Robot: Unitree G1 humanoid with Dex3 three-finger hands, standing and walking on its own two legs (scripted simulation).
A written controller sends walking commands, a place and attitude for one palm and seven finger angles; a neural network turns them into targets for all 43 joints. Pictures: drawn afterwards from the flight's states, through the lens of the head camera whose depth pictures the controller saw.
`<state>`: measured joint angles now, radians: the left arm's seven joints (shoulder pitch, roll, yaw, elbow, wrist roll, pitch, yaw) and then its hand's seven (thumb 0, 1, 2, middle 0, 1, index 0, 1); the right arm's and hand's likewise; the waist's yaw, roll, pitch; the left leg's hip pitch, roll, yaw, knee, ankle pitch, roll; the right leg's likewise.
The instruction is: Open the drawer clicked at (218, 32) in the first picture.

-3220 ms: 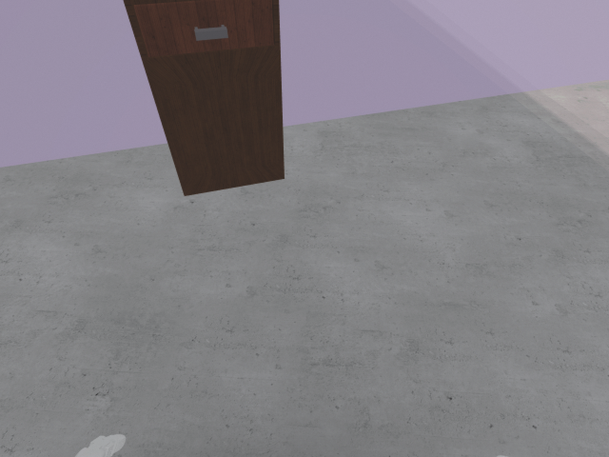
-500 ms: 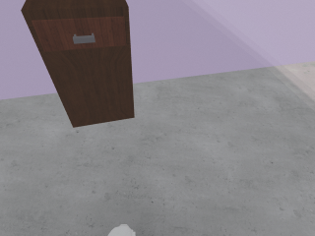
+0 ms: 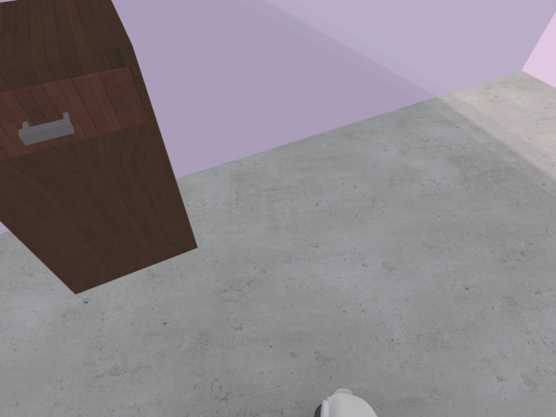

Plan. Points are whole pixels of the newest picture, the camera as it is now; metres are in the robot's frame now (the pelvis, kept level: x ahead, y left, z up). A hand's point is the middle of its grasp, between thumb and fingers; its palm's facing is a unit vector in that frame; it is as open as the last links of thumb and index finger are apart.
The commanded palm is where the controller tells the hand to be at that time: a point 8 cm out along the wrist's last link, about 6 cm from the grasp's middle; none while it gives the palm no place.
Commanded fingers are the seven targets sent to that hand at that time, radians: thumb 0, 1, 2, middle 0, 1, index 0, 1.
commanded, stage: turn to face it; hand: left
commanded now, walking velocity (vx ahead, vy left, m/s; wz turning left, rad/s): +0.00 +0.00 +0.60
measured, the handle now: (46, 126) +0.73 +0.58 -0.02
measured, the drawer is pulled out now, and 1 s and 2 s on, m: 0.00 0.00 0.00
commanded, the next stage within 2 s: take the last steps up to it in 0.90 s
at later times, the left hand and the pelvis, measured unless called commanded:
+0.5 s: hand out of the picture +0.15 +0.18 -0.17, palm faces +0.27 -0.94 -0.20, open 7.3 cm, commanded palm none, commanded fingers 0.00 0.90 0.90 -0.20 -0.30 -0.20 -0.30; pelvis +0.10 -0.02 +0.00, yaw +13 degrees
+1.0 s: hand out of the picture +0.11 +0.21 -0.16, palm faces +0.40 -0.88 -0.27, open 7.4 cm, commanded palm none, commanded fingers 0.00 0.90 0.90 -0.20 -0.30 -0.20 -0.30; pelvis +0.11 -0.01 +0.00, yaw +22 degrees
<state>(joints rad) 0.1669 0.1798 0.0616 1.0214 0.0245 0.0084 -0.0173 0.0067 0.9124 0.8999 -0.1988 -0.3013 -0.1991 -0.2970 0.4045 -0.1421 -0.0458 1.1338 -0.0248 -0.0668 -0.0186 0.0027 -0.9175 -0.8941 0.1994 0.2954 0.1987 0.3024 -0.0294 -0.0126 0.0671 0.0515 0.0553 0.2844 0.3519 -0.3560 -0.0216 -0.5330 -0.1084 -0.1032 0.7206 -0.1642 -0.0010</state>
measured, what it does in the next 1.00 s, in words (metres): walks ahead, turning left: right foot, then left foot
